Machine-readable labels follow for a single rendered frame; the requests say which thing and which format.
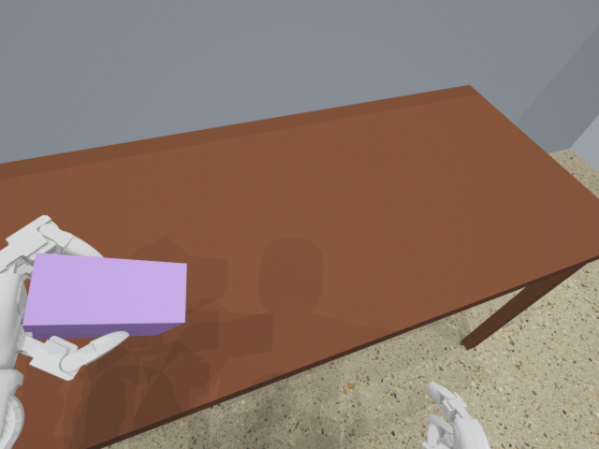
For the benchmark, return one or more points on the table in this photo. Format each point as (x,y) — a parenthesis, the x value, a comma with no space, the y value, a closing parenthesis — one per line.
(307,237)

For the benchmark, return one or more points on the sponge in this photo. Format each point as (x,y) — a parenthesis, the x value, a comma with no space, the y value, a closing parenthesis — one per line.
(73,296)

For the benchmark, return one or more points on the right robot hand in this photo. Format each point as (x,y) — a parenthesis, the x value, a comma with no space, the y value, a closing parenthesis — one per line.
(466,432)

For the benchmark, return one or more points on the left robot hand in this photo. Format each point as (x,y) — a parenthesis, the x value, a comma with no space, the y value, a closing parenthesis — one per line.
(56,356)

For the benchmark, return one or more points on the robot left forearm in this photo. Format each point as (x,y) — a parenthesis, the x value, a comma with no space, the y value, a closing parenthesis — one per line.
(11,409)

